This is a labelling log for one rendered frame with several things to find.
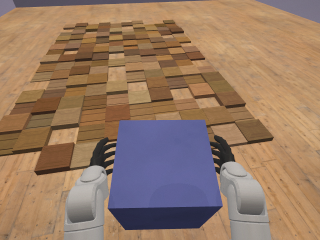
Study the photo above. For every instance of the robot left forearm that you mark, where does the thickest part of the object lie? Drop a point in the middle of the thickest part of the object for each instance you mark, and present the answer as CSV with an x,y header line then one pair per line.
x,y
84,207

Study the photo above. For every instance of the left robot hand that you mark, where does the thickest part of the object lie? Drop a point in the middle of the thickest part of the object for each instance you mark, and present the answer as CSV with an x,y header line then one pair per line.
x,y
99,156

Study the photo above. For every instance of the carton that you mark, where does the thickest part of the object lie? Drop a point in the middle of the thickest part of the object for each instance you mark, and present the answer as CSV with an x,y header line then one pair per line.
x,y
163,176

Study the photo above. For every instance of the right robot hand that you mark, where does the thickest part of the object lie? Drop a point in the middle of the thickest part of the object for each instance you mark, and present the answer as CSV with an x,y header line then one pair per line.
x,y
224,154

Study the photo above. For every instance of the robot right forearm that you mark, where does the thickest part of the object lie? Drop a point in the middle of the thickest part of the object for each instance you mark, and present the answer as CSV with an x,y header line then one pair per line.
x,y
247,208

